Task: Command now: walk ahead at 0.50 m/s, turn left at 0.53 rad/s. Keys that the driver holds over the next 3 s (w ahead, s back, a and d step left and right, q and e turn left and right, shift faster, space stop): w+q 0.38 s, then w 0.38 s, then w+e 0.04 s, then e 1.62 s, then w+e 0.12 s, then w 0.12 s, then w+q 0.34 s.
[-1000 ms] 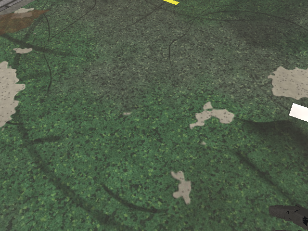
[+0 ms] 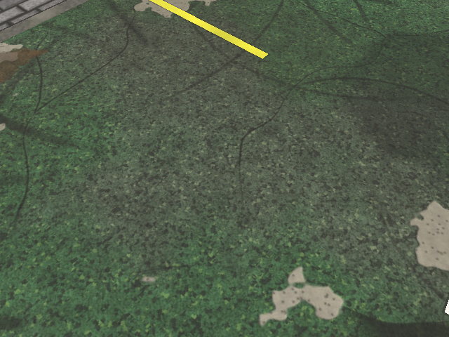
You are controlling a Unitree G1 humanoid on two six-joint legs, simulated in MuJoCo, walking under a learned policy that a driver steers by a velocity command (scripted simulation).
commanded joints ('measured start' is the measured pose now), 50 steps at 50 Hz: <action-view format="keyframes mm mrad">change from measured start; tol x32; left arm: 1 -33 217 53 -54 -14 14 14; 22 -393 89 -13 -222 4 -56 -36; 29 60 286 59 -109 27 -65 -38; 50 -15 153 14 -55 -18 17 9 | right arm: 1 11 -119 -43 -88 2 -8 7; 29 431 -40 -17 -40 6 -28 -73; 50 81 -152 -52 -97 -43 -76 -54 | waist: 1 -85 -123 -30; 5 -169 158 -425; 27 -47 84 -115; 29 -39 -352 -365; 50 -113 -116 -130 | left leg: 1 107 -85 86 -5 -139 62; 3 576 -127 27 -98 -77 135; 5 1043 265 -897 -321 -291 408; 13 421 75 -350 -428 169 257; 25 533 95 -404 -280 31 145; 27 520 27 -360 -99 217 104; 29 26 -190 -181 508 -437 -14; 31 -164 -100 -221 647 -429 -16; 50 456 -50 -92 -252 261 0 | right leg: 1 13 -292 51 174 1059 -128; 3 -212 -225 23 611 940 -62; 5 -832 54 311 1172 -246 16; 25 -583 -20 325 244 345 -17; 27 -342 -25 311 200 341 -81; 29 231 -376 940 135 119 -326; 50 -292 -91 465 293 595 -95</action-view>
